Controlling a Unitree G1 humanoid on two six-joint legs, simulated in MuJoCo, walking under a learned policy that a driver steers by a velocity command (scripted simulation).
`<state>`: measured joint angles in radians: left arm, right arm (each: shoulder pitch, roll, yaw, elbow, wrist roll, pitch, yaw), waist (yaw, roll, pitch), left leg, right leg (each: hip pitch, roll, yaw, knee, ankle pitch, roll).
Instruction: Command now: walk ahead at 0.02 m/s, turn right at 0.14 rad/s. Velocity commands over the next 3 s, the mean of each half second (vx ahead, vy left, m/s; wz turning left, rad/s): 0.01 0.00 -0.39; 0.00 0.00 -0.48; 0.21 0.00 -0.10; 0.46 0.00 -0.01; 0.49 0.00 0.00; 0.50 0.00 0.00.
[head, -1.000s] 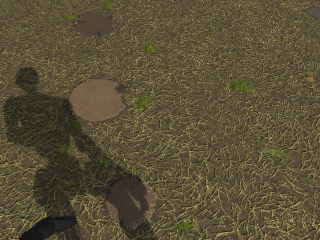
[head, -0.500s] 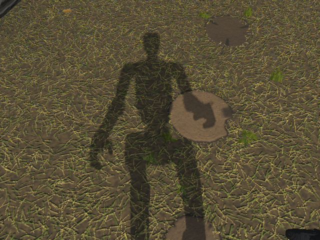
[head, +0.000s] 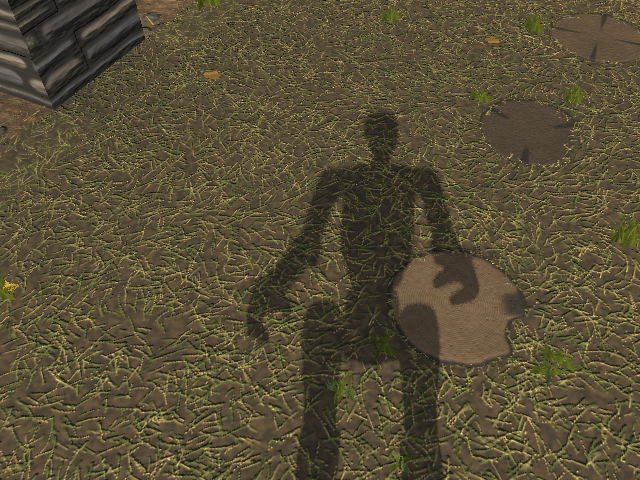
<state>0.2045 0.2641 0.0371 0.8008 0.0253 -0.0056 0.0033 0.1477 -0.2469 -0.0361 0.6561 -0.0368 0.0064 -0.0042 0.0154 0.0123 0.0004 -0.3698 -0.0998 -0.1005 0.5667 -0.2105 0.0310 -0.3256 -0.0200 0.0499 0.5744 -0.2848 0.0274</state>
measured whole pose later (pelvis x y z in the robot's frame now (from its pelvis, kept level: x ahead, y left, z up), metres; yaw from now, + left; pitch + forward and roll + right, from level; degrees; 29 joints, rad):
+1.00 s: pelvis +0.02 -0.06 +0.01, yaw -30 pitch +2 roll +1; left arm 0.17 0.30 0.05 0.60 0.00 0.04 0.02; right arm 0.12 -0.28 -0.07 0.72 0.00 -0.01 -0.01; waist 0.01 -0.01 0.02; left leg -0.31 -0.01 -0.06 0.57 -0.27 -0.05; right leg -0.31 0.12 0.18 0.54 -0.25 -0.05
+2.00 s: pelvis +0.36 -0.19 +0.02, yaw -31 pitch +1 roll +1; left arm 0.22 0.31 0.05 0.71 -0.01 -0.06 0.01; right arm 0.31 -0.27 -0.05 0.80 0.00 -0.09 0.03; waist -0.03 -0.05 0.03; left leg -0.18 -0.08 0.05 0.32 -0.16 0.08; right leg -0.63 -0.12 0.05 1.06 -0.21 0.01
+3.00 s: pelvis +0.86 -0.46 +0.01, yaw -31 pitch +1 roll +0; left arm 0.25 0.31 0.05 0.80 -0.01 -0.07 0.00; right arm 0.26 -0.27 -0.04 0.80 -0.01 -0.08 0.03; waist -0.02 -0.04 0.03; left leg -0.27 -0.05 0.05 0.40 -0.16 0.07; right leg -0.52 -0.08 0.03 1.11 -0.31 -0.02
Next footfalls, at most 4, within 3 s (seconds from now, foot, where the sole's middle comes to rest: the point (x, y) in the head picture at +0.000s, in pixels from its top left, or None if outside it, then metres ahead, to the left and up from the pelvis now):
0.52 right None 0.02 -0.16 -0.77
1.02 left None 0.12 0.04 -0.77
1.76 left None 0.44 -0.15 -0.77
2.30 right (586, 441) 0.59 -0.50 -0.77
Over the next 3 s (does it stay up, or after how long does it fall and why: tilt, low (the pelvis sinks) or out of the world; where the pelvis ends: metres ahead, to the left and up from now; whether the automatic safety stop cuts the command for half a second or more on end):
stays up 0.86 -0.46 0.01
